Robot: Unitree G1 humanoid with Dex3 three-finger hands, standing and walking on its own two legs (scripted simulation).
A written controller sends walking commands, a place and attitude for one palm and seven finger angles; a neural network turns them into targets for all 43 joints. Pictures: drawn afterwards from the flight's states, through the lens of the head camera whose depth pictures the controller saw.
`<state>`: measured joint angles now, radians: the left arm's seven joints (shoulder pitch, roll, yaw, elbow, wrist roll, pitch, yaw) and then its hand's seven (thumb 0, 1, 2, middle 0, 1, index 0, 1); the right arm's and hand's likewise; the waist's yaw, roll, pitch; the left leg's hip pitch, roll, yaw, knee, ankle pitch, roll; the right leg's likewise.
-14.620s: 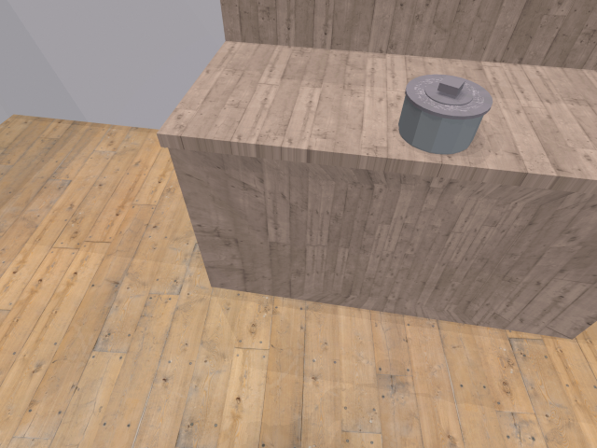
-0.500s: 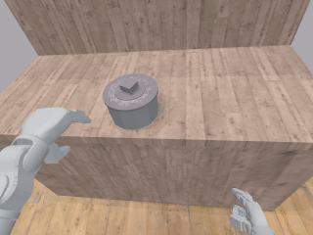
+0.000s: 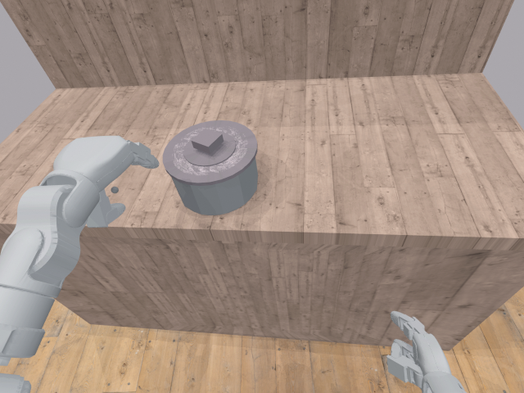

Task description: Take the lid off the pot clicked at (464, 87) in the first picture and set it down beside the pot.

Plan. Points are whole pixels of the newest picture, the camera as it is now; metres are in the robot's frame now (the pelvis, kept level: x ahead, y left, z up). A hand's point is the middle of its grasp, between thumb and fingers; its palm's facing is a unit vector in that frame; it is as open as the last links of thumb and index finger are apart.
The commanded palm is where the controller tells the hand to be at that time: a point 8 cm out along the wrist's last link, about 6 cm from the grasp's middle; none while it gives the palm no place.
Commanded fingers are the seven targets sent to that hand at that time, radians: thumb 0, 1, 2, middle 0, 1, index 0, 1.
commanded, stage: move the open hand above the knob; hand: left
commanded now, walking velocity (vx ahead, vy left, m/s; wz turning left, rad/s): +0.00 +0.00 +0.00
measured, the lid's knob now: (207, 140) +0.54 +0.17 +0.09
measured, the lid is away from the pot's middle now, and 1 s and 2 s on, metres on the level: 0.00 0.00 0.00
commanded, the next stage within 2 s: none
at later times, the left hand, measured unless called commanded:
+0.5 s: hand (160, 164) +0.41 +0.20 +0.15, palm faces -0.25 -0.02 -0.97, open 10.1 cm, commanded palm +0.39 +0.20 +0.23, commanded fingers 0.00 -0.32 1.49 -0.85 -0.08 -0.85 -0.08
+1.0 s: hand (179, 136) +0.47 +0.18 +0.16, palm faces -0.25 -0.03 -0.97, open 10.1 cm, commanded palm +0.46 +0.18 +0.23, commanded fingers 0.00 -0.32 1.49 -0.85 -0.08 -0.85 -0.08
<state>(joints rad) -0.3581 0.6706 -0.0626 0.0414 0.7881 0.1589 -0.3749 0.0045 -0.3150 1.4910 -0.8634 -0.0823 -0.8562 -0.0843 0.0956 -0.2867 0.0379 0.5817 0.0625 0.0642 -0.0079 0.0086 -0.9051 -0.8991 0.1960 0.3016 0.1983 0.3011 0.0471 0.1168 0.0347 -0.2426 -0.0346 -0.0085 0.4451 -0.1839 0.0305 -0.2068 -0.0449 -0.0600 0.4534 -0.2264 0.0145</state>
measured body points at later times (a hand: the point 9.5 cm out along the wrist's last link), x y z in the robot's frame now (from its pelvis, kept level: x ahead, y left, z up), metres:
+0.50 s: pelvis +0.02 -0.01 +0.00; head +0.05 -0.06 +0.45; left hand +0.41 +0.20 +0.21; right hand +0.20 -0.25 -0.12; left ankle +0.03 +0.10 -0.74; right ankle +0.01 -0.13 -0.74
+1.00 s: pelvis +0.03 +0.00 +0.00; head +0.06 -0.03 +0.45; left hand +0.47 +0.18 +0.21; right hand +0.17 -0.24 -0.13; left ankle +0.03 +0.10 -0.74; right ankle +0.01 -0.13 -0.74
